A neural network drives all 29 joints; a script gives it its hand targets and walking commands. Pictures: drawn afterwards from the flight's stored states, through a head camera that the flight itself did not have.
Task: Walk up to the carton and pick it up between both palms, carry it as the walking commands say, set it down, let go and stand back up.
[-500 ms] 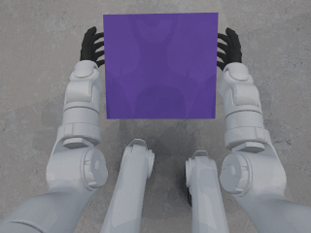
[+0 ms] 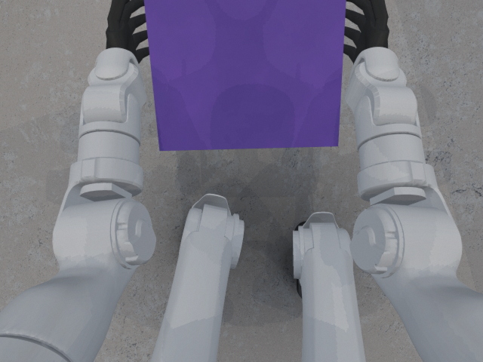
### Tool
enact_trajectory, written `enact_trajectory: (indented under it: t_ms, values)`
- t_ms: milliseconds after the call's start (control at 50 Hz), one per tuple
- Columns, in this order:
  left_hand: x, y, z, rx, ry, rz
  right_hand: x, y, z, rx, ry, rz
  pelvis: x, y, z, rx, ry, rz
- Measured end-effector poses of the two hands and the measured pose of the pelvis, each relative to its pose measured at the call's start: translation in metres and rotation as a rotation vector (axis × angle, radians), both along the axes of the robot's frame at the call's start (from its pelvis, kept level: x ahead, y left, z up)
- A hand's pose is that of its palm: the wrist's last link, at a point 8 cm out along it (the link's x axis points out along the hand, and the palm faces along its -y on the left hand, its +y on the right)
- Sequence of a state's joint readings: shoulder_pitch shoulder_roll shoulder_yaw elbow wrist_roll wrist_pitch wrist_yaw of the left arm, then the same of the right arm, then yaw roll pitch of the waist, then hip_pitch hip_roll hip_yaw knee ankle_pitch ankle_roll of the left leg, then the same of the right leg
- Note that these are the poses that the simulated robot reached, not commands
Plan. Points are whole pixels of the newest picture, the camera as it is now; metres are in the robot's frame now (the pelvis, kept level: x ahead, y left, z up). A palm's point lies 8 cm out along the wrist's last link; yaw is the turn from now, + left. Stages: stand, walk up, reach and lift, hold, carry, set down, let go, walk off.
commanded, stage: set down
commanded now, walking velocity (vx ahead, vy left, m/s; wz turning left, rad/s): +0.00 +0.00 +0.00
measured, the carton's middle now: (247, 71) +0.52 +0.09 -0.22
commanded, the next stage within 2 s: none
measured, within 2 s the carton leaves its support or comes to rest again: rests again in 1.64 s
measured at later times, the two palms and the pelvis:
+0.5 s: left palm (144, 57) +0.50 +0.26 -0.20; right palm (350, 57) +0.56 -0.07 -0.19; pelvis +0.00 +0.00 -0.04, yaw -1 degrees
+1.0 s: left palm (148, 58) +0.51 +0.26 -0.21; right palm (350, 60) +0.56 -0.07 -0.21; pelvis +0.00 +0.00 -0.05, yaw -1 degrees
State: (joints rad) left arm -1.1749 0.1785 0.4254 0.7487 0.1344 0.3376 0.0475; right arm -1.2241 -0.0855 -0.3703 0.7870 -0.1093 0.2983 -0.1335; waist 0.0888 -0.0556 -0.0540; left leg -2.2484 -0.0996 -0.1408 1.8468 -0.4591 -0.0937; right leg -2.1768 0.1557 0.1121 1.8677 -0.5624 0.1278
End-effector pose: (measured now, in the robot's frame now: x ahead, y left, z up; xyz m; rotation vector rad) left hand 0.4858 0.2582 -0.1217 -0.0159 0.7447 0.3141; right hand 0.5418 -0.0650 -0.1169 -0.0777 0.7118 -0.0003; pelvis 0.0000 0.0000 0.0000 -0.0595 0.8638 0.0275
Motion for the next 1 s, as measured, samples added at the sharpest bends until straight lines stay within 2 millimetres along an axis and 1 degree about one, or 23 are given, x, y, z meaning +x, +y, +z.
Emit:
enact_trajectory:
  t_ms: [320, 440, 540, 640, 880, 1000]
  values:
    - [0.012, 0.005, -0.055, 0.0, 0.013, -0.022, 0.014, 0.003, -0.054, -0.005, 0.007, 0.01, -0.001, 0.0, -0.03, -0.001, -0.023, -0.007]
    - [0.016, 0.003, -0.071, 0.003, 0.028, -0.036, 0.016, 0.001, -0.071, -0.005, 0.019, 0.006, 0.001, 0.002, -0.038, 0.004, -0.049, -0.022]
    - [0.021, 0.0, -0.076, 0.005, 0.022, -0.044, 0.018, -0.003, -0.079, -0.004, 0.012, 0.003, 0.003, 0.003, -0.043, 0.009, -0.06, -0.03]
    - [0.025, -0.001, -0.078, 0.005, 0.015, -0.045, 0.021, -0.004, -0.082, 0.002, 0.004, 0.001, 0.004, 0.002, -0.047, 0.013, -0.066, -0.037]
    - [0.018, 0.001, -0.085, 0.002, 0.033, -0.053, 0.019, -0.003, -0.091, 0.002, 0.02, 0.015, 0.0, -0.002, -0.052, 0.024, -0.083, -0.047]
    - [0.021, -0.001, -0.087, -0.009, 0.033, -0.067, 0.019, -0.007, -0.095, -0.002, 0.025, 0.018, -0.001, -0.003, -0.055, 0.027, -0.093, -0.052]
